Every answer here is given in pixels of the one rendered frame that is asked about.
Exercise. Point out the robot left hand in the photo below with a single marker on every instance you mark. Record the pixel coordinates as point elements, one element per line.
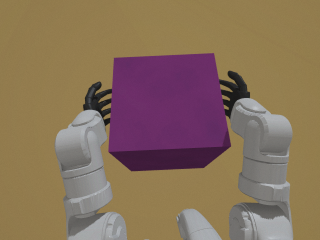
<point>92,101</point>

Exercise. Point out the right robot thigh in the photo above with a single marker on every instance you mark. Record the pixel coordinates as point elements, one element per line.
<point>193,225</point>

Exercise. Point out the robot right hand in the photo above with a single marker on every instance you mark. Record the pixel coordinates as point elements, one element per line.
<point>239,91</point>

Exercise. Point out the robot left upper arm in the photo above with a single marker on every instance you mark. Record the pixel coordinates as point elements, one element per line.
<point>101,226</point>

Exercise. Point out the carton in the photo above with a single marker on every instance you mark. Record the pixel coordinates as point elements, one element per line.
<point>167,112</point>

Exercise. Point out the right robot forearm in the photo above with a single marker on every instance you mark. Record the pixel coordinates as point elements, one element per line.
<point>266,148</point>

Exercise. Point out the left robot forearm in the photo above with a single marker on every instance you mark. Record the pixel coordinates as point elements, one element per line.
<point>81,167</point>

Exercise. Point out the robot right upper arm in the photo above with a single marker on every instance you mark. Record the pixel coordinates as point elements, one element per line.
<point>256,221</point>

